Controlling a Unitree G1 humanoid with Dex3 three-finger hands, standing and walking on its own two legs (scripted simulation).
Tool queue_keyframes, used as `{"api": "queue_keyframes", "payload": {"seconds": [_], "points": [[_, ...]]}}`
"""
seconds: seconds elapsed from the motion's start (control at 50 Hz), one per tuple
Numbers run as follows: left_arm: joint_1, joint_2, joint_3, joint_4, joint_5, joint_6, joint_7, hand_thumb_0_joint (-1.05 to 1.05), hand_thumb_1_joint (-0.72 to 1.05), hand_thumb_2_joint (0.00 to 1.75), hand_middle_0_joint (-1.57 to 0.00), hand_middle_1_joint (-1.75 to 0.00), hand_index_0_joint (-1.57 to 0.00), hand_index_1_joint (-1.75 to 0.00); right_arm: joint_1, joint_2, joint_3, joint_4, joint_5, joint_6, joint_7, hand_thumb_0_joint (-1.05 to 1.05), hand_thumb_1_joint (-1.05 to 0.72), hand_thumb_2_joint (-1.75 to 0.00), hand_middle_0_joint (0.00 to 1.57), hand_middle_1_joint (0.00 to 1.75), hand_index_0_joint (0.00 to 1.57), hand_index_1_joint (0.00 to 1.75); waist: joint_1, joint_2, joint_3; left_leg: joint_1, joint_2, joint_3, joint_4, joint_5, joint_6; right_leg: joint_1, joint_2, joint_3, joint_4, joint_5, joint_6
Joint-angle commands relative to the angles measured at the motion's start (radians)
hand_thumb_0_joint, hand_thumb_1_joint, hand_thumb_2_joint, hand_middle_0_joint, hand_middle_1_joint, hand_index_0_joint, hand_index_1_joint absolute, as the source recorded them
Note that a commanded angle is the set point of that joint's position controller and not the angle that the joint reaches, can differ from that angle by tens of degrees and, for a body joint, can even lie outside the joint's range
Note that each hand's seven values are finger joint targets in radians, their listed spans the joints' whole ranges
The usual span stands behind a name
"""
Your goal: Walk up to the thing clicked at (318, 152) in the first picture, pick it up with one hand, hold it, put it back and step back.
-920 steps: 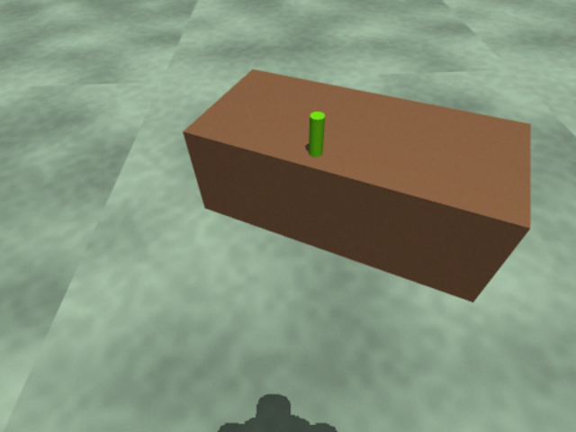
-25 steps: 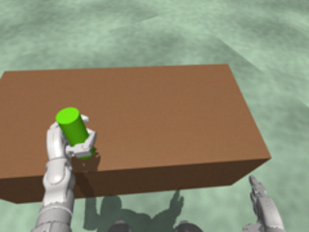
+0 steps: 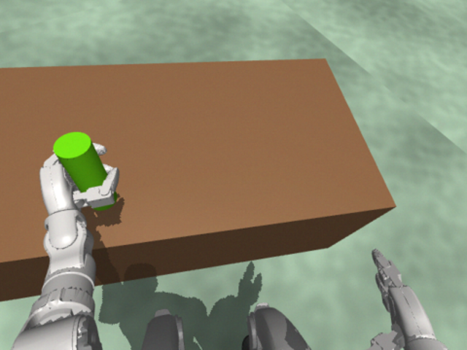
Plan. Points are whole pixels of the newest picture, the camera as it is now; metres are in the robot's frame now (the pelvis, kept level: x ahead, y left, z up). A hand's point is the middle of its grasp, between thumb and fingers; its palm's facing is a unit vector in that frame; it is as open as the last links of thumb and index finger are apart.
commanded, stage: crouch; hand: left
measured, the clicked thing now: (89, 175) +0.44 +0.21 +0.00
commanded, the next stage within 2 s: lower in 0.30 s
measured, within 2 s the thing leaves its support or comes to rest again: rests again in 1.60 s
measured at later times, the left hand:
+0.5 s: hand (104, 171) +0.46 +0.20 -0.04, palm faces +0.22 -0.98 -0.01, open 7.2 cm
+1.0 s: hand (111, 181) +0.47 +0.20 -0.10, palm faces +0.22 -0.97 -0.02, open 7.2 cm
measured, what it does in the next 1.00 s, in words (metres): lowers itself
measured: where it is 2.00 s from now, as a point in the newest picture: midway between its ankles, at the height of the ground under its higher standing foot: outside the picture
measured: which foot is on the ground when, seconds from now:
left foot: down 0.00-1.00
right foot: down 0.00-1.00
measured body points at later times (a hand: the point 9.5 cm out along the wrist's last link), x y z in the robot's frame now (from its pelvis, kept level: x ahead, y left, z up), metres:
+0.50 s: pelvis -0.01 +0.00 -0.02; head +0.14 +0.05 +0.40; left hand +0.44 +0.25 -0.04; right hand +0.15 -0.27 +0.00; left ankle +0.03 +0.12 -0.63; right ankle +0.00 -0.13 -0.63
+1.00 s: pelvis -0.02 +0.00 -0.06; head +0.16 +0.06 +0.35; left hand +0.46 +0.25 -0.10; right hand +0.15 -0.27 -0.01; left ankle +0.03 +0.12 -0.63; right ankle +0.00 -0.13 -0.63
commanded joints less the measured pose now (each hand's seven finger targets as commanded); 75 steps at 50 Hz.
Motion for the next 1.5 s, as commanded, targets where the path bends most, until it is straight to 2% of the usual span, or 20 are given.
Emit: {"api": "queue_keyframes", "payload": {"seconds": [0.0,0.02,0.06,0.08,0.1,0.2,0.3,0.32,0.44,0.48,0.7,0.74,0.82,0.98,1.0,1.12,1.26,1.32,1.34,1.48], "points": [[-0.376,0.164,-0.005,-0.194,0.001,-0.087,-0.006,0.00,0.49,1.34,-1.36,-1.47,-1.40,-1.44,0.030,-0.187,-0.120,-0.240,-0.002,-0.053,-0.020,0.00,0.56,-0.05,0.05,0.05,0.05,0.05,-0.023,0.144,-0.515,0.406,-0.025,-0.034,-0.101,0.407,0.010,0.131,0.035,0.003,-0.104,0.410,-0.027],[-0.388,0.208,0.017,-0.200,0.006,-0.089,-0.005,0.00,0.47,1.33,-1.36,-1.46,-1.40,-1.44,0.063,-0.179,-0.121,-0.191,-0.003,-0.049,-0.022,0.00,0.55,-0.05,0.05,0.05,0.05,0.05,-0.019,0.172,-0.509,0.401,-0.027,-0.030,-0.093,0.395,0.011,0.123,0.034,0.006,-0.101,0.405,-0.026],[-0.379,0.192,0.008,-0.146,0.010,-0.086,-0.011,0.00,0.48,1.33,-1.35,-1.45,-1.39,-1.43,0.046,-0.182,-0.110,-0.231,-0.003,-0.046,-0.021,0.00,0.56,-0.05,0.05,0.05,0.05,0.05,-0.027,0.155,-0.507,0.393,-0.025,-0.037,-0.091,0.387,0.010,0.103,0.036,0.000,-0.095,0.387,-0.028],[-0.395,0.237,0.031,-0.177,0.011,-0.089,-0.009,0.00,0.48,1.34,-1.35,-1.46,-1.39,-1.44,0.066,-0.199,-0.136,-0.196,-0.001,-0.045,-0.023,0.00,0.56,-0.05,0.05,0.05,0.05,0.05,-0.025,0.191,-0.501,0.397,-0.026,-0.035,-0.088,0.372,0.007,0.087,0.035,0.002,-0.090,0.371,-0.030],[-0.378,0.204,0.021,-0.116,0.009,-0.083,-0.013,0.00,0.47,1.33,-1.36,-1.47,-1.40,-1.44,0.058,-0.187,-0.111,-0.226,-0.006,-0.044,-0.020,0.00,0.55,-0.05,0.05,0.05,0.05,0.05,-0.031,0.180,-0.499,0.400,-0.021,-0.046,-0.090,0.383,0.003,0.075,0.039,-0.009,-0.084,0.361,-0.033],[-0.419,0.254,0.052,-0.144,0.010,-0.089,-0.014,0.00,0.45,1.34,-1.36,-1.47,-1.40,-1.45,0.081,-0.182,-0.111,-0.235,-0.006,-0.041,-0.013,0.00,0.55,-0.05,0.05,0.05,0.05,0.05,-0.034,0.212,-0.526,0.377,-0.026,-0.040,-0.059,0.410,0.008,0.076,0.040,-0.006,-0.066,0.392,-0.031],[-0.437,0.263,0.062,-0.095,0.020,-0.089,-0.009,0.00,0.43,1.34,-1.38,-1.48,-1.42,-1.46,0.025,-0.184,-0.103,-0.295,-0.009,-0.049,-0.012,0.00,0.55,-0.05,0.05,0.05,0.05,0.05,-0.044,0.199,-0.504,0.304,-0.029,-0.039,-0.054,0.308,0.015,0.071,0.038,0.012,-0.072,0.328,-0.029],[-0.456,0.302,0.080,-0.122,0.023,-0.093,-0.006,0.00,0.43,1.34,-1.37,-1.47,-1.41,-1.45,0.073,-0.182,-0.112,-0.239,-0.009,-0.044,-0.013,0.00,0.55,-0.05,0.05,0.05,0.05,0.05,-0.037,0.220,-0.507,0.306,-0.031,-0.033,-0.050,0.296,0.016,0.067,0.037,0.018,-0.070,0.323,-0.028],[-0.441,0.274,0.063,-0.019,0.025,-0.089,-0.018,0.00,0.45,1.32,-1.39,-1.47,-1.42,-1.46,0.056,-0.179,-0.093,-0.308,-0.005,-0.053,-0.014,0.00,0.54,-0.05,0.05,0.05,0.05,0.05,-0.067,0.180,-0.500,0.261,-0.028,-0.043,-0.031,0.308,0.020,0.049,0.041,0.009,-0.052,0.335,-0.028],[-0.431,0.313,0.099,-0.001,0.025,-0.098,-0.016,0.00,0.46,1.33,-1.40,-1.48,-1.43,-1.47,0.053,-0.201,-0.114,-0.311,-0.004,-0.056,-0.015,0.00,0.54,-0.05,0.05,0.05,0.05,0.05,-0.073,0.170,-0.504,0.234,-0.028,-0.047,-0.012,0.320,0.022,0.037,0.044,0.007,-0.033,0.348,-0.028],[-0.514,0.379,0.116,-0.045,0.047,-0.150,-0.016,0.00,0.44,1.32,-1.40,-1.48,-1.42,-1.47,0.078,-0.218,-0.141,-0.352,-0.013,-0.080,0.001,0.00,0.53,-0.05,0.05,0.05,0.05,0.05,-0.101,0.296,-0.595,0.271,-0.024,-0.064,0.054,0.345,0.009,-0.072,0.051,-0.007,0.047,0.316,-0.041],[-0.513,0.338,0.096,-0.008,0.051,-0.148,-0.013,0.00,0.43,1.34,-1.40,-1.49,-1.43,-1.49,0.056,-0.221,-0.138,-0.401,-0.017,-0.086,0.003,0.00,0.53,-0.05,0.05,0.05,0.05,0.05,-0.118,0.288,-0.588,0.253,-0.021,-0.071,0.060,0.317,0.008,-0.096,0.052,-0.012,0.054,0.296,-0.042],[-0.508,0.404,0.131,-0.020,0.065,-0.150,-0.003,0.00,0.44,1.33,-1.42,-1.49,-1.44,-1.49,0.081,-0.228,-0.154,-0.362,-0.020,-0.077,0.004,0.00,0.54,-0.05,0.05,0.05,0.05,0.05,-0.105,0.326,-0.584,0.239,-0.021,-0.071,0.071,0.286,0.004,-0.123,0.051,-0.012,0.070,0.265,-0.044],[-0.437,0.375,0.137,0.011,0.056,-0.128,-0.007,0.00,0.45,1.35,-1.43,-1.50,-1.45,-1.50,0.097,-0.226,-0.156,-0.390,-0.015,-0.077,0.011,0.00,0.53,-0.05,0.05,0.05,0.05,0.05,-0.125,0.292,-0.578,0.144,-0.024,-0.058,0.119,0.282,0.021,-0.097,0.049,0.017,0.071,0.301,-0.032],[-0.473,0.389,0.140,-0.015,0.054,-0.132,-0.005,0.00,0.44,1.35,-1.43,-1.51,-1.45,-1.50,0.091,-0.213,-0.135,-0.392,-0.014,-0.078,0.012,0.00,0.53,-0.05,0.05,0.05,0.05,0.05,-0.120,0.290,-0.570,0.131,-0.026,-0.062,0.118,0.276,0.019,-0.103,0.050,0.013,0.079,0.293,-0.033],[-0.475,0.378,0.139,-0.007,0.060,-0.146,-0.003,0.00,0.46,1.36,-1.42,-1.51,-1.45,-1.51,0.053,-0.247,-0.180,-0.446,-0.009,-0.084,0.006,0.00,0.54,-0.05,0.05,0.05,0.05,0.05,-0.130,0.293,-0.600,0.176,-0.016,-0.084,0.121,0.322,0.008,-0.163,0.061,-0.025,0.126,0.289,-0.047],[-0.466,0.386,0.138,-0.003,0.070,-0.148,-0.005,0.00,0.45,1.35,-1.39,-1.48,-1.41,-1.48,0.114,-0.226,-0.160,-0.432,-0.009,-0.079,0.014,0.00,0.54,-0.05,0.05,0.05,0.05,0.05,-0.133,0.321,-0.582,0.169,-0.020,-0.078,0.131,0.308,0.007,-0.182,0.059,-0.025,0.132,0.281,-0.045],[-0.471,0.415,0.151,-0.013,0.079,-0.147,0.003,0.00,0.44,1.33,-1.37,-1.46,-1.39,-1.46,0.142,-0.241,-0.194,-0.408,-0.013,-0.074,0.015,0.00,0.54,-0.05,0.05,0.05,0.05,0.05,-0.140,0.355,-0.579,0.175,-0.021,-0.073,0.143,0.286,0.007,-0.205,0.058,-0.019,0.138,0.264,-0.046],[-0.484,0.374,0.129,-0.029,0.073,-0.150,0.004,0.00,0.44,1.33,-1.37,-1.46,-1.39,-1.46,0.124,-0.236,-0.180,-0.446,-0.014,-0.076,0.017,0.00,0.54,-0.05,0.05,0.05,0.05,0.05,-0.154,0.354,-0.591,0.181,-0.019,-0.077,0.145,0.306,0.007,-0.207,0.059,-0.025,0.140,0.275,-0.047],[-0.505,0.394,0.133,-0.020,0.082,-0.156,0.011,0.00,0.43,1.34,-1.39,-1.47,-1.40,-1.47,0.069,-0.242,-0.176,-0.471,-0.016,-0.084,0.017,0.00,0.54,-0.05,0.05,0.05,0.05,0.05,-0.141,0.362,-0.582,0.162,-0.017,-0.086,0.153,0.302,0.003,-0.234,0.057,-0.027,0.160,0.260,-0.051]]}}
